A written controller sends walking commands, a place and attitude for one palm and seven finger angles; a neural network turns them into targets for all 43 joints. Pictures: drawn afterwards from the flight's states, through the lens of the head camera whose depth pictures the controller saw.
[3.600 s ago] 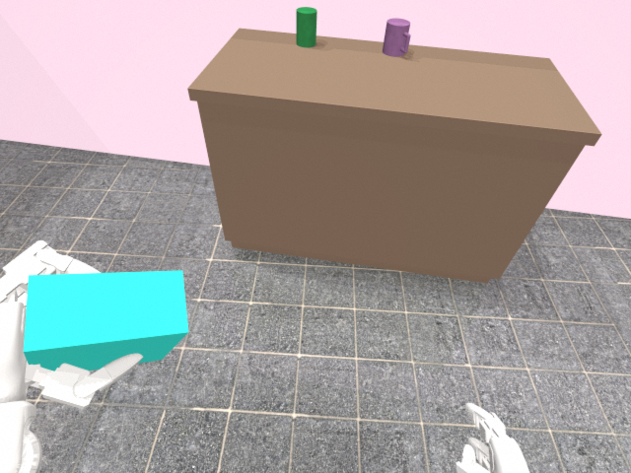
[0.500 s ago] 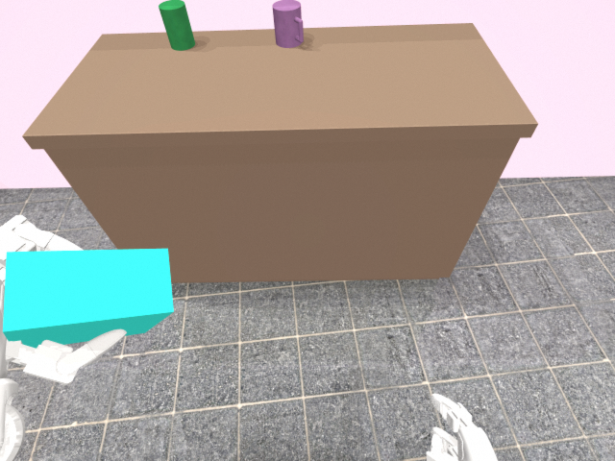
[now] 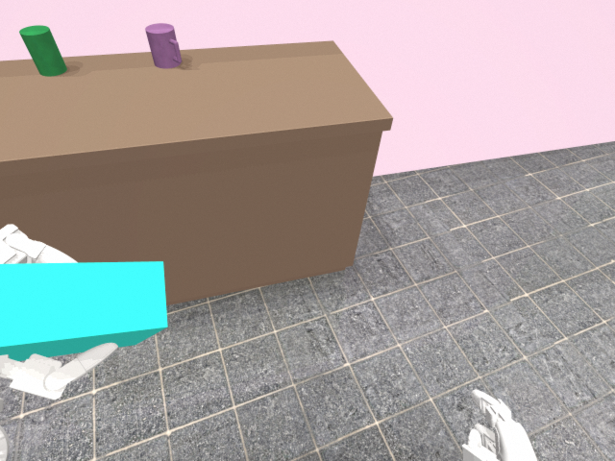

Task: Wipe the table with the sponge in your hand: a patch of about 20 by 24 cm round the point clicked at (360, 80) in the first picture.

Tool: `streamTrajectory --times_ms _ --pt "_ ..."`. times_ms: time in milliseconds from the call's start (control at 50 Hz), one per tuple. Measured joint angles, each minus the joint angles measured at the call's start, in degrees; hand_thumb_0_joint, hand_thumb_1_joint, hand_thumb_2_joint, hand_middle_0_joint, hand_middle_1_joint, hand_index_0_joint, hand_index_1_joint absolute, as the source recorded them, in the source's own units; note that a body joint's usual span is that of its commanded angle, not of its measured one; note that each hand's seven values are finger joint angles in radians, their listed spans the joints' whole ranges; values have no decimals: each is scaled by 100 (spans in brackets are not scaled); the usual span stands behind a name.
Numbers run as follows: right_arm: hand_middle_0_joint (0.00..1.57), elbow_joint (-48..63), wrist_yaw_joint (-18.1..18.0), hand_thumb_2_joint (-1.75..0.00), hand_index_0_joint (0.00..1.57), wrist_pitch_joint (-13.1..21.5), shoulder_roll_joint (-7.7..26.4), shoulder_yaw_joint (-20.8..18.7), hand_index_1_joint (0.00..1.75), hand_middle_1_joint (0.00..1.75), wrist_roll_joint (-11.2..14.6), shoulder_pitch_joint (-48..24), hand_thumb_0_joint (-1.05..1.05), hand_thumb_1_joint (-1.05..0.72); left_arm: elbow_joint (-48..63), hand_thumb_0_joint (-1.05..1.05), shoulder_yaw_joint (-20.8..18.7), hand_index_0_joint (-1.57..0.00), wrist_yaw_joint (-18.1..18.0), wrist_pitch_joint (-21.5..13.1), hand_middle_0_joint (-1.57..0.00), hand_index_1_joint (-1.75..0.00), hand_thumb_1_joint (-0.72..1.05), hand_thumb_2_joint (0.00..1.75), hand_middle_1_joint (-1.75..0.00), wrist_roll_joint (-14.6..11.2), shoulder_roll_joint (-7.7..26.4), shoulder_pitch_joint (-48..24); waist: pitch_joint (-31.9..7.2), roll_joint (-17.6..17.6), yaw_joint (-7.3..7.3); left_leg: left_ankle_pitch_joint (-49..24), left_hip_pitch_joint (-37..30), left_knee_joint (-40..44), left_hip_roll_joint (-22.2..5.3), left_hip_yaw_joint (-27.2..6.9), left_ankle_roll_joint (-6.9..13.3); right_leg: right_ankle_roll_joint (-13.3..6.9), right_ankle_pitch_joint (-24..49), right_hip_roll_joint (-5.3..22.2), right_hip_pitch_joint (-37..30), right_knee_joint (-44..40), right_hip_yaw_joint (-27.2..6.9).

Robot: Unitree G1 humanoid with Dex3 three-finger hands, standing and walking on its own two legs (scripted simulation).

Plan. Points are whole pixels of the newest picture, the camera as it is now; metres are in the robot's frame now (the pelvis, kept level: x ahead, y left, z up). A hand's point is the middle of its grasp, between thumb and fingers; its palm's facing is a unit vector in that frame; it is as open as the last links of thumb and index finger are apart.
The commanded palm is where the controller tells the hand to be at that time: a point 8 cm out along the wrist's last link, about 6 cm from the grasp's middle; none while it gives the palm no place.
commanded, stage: turn to face it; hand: left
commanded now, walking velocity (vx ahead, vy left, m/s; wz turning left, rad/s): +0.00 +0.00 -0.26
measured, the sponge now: (104, 311) +0.22 +0.22 +0.16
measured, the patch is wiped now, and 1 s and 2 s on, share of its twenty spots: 0.00 0.00 0.00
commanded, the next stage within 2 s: take the last steps up to it in 0.04 s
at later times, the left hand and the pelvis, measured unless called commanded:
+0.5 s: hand (114, 344) +0.18 +0.19 +0.17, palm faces +0.31 -0.80 -0.51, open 10.2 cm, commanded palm +0.13 +0.23 +0.18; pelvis -0.04 -0.04 +0.01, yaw -2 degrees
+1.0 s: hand (112, 298) +0.23 +0.21 +0.16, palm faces +0.37 -0.80 -0.48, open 10.2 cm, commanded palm +0.17 +0.26 +0.18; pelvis +0.01 -0.02 +0.01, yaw +1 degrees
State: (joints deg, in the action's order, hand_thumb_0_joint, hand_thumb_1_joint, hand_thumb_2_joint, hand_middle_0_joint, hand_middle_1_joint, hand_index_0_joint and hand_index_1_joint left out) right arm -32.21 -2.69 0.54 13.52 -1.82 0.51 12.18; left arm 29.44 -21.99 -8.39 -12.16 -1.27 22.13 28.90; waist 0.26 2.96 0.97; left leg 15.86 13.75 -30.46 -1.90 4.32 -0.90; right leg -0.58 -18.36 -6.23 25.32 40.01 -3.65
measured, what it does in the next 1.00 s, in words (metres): steps on the spot: right foot, then left foot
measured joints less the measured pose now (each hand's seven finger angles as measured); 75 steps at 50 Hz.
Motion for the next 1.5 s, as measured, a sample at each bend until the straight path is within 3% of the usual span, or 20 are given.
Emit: streamTrajectory --times_ms 60,140,200,260,320,400,480,580,620,680,760,820,880,960,1060,1180,1260,1340,1420,1500 --pt "20 -15 15 -90 20 176 -210 96 30 30 -13 118 1 -91 -284 -1 140 -74 23 126 -73 -134 -49 99 -134 71 -150 -137 -62 -188 81 69 -28 -96 -205 7 -66 190 -473 195 -6 815 273" --pt "20 -41 121 -90 20 417 -416 293 30 30 8 144 1 -90 -307 -1 309 -74 -11 212 -73 -134 -49 99 -134 114 -270 -334 49 -399 205 197 91 -467 -511 82 -235 292 -390 507 -650 -45 542" --pt "20 -147 170 -89 20 500 -462 363 30 30 -5 -3 1 -90 -350 -1 413 -74 2 147 -73 -134 -49 99 -134 166 -277 -686 304 -627 113 551 378 -1034 -720 -79 -242 -51 305 402 -772 -370 785" --pt "20 -356 156 -89 21 366 -407 359 30 30 -38 -111 1 -90 -349 -1 522 -74 35 144 -73 -134 -49 99 -134 158 -251 -865 385 -539 -52 1036 857 -2157 -344 -282 -73 -318 328 465 -656 -411 820" --pt "20 -416 123 -89 21 171 -288 306 30 30 -69 -135 1 -90 -201 -1 391 -74 55 61 -73 -134 -49 99 -134 97 -172 -414 309 -433 -233 739 1093 -2689 -82 -222 -41 -347 633 487 -621 -839 683" --pt "20 -403 38 -89 20 88 -110 136 30 30 -73 82 1 -90 -66 -1 170 -74 35 -67 -73 -134 -49 99 -134 89 117 216 139 -290 -412 745 899 -1930 19 -47 20 -349 925 560 -655 -1339 657" --pt "20 -484 -39 -89 20 152 94 -32 30 30 -82 306 1 -90 -78 -1 60 -74 -45 -127 -73 -134 -49 99 -134 107 185 384 35 -138 -327 916 511 -969 61 72 143 -321 1028 660 -678 -1543 679" --pt "20 -468 -103 -90 20 317 273 -148 30 30 -115 425 1 -91 -147 -1 171 -74 -120 -142 -73 -134 -49 99 -134 126 -89 203 7 -120 -202 549 -237 450 95 112 320 -179 783 749 -622 -1167 756" --pt "20 -443 -132 -90 20 388 217 -164 30 30 -112 397 1 -91 -235 -1 243 -74 -129 -140 -73 -134 -49 99 -134 152 -179 54 46 -112 -162 -68 -285 380 112 105 272 -63 43 766 -519 -518 725" --pt "20 -485 -111 -90 20 526 -6 -108 30 30 -92 363 1 -91 -450 -1 293 -74 -96 -124 -73 -134 -49 99 -134 237 -210 -77 -87 -166 -146 107 -349 212 100 74 217 61 -640 780 -207 813 791" --pt "20 -506 -50 -90 20 658 -267 66 30 30 -85 305 1 -90 -564 -1 311 -74 -63 -82 -73 -134 -49 99 -134 229 -200 -190 -171 -384 -100 283 -419 127 45 0 156 169 -705 858 -387 571 1047" --pt "20 -485 -9 -90 20 685 -379 191 30 30 -91 210 1 -90 -517 -1 277 -74 -52 -128 -73 -134 -49 99 -135 205 -125 -314 -91 -563 -57 590 -267 -369 -10 -63 85 62 -81 822 -865 -551 1224" --pt "20 -661 58 -89 20 531 -357 184 30 30 -78 -27 1 -90 -620 -1 391 -74 37 -183 -72 -134 -49 99 -135 192 -181 -634 119 -731 -52 926 505 -2188 1 -247 167 -229 77 839 -891 -351 1404" --pt "20 -712 129 -89 20 287 -267 159 30 30 -81 -210 1 -90 -730 -1 339 -74 152 -286 -72 -134 -49 99 -135 118 -342 -432 245 -614 0 455 1442 -3623 -29 -257 38 -169 77 928 -1069 -707 1252" --pt "20 -522 101 -89 20 253 -109 81 30 30 -98 -186 1 -90 -451 -1 275 -74 125 -294 -72 -134 -49 99 -135 144 -214 -52 473 -318 -96 -15 1706 -2366 -356 -78 27 -46 236 1130 -1321 -1236 1205" --pt "20 -323 -4 -89 20 385 123 -127 30 30 -115 -35 1 -90 386 -1 139 -74 -64 -259 -72 -134 -49 99 -135 142 -34 104 596 -102 -24 -290 802 -187 -265 344 111 264 -148 1355 -1432 -948 1062" --pt "20 -272 -80 -90 20 428 -53 -251 30 30 -53 -194 1 -91 393 -1 -81 -74 -164 -340 -72 -134 -49 99 -135 129 153 -219 605 28 -73 -226 512 -273 -124 550 159 210 -1152 1389 -770 1086 656" --pt "20 -302 7 -90 20 508 -403 -53 30 30 -11 -268 1 -91 38 -1 -145 -74 -112 -213 -72 -134 -49 99 -135 105 207 -409 418 -59 -186 -72 356 -175 -200 547 219 209 -1236 1134 93 2563 822" --pt "20 -293 81 -89 20 641 -596 137 30 30 4 -139 1 -90 247 -1 -32 -74 -50 -157 -72 -134 -49 99 -135 57 48 -102 266 -181 -180 -44 114 111 -189 631 205 251 -652 1137 366 1863 1105" --pt "20 -363 46 -89 20 682 -616 244 30 30 -33 25 1 -90 342 -1 111 -74 15 -182 -72 -134 -49 99 -135 54 59 131 213 -368 -101 137 -96 121 -137 626 157 266 -324 1045 -23 457 1304"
